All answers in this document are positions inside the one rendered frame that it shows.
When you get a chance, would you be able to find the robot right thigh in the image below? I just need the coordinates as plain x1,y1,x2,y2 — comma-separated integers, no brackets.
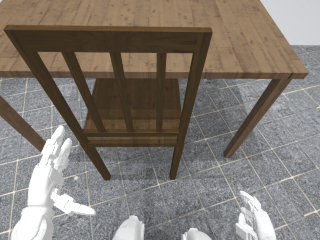
181,230,212,240

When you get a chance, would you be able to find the robot left forearm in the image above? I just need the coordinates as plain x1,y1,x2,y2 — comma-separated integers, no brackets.
10,205,55,240

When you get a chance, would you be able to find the robot right hand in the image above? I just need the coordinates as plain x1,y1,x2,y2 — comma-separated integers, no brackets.
235,190,277,240

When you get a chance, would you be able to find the robot left hand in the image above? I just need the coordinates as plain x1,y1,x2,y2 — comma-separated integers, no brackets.
27,125,96,216

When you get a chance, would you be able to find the table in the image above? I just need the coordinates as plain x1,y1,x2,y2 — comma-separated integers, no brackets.
0,0,309,158

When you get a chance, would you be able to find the chair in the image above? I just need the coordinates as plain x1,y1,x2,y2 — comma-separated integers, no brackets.
3,24,213,181

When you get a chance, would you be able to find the robot left shin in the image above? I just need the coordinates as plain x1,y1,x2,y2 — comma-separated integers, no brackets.
128,215,139,220

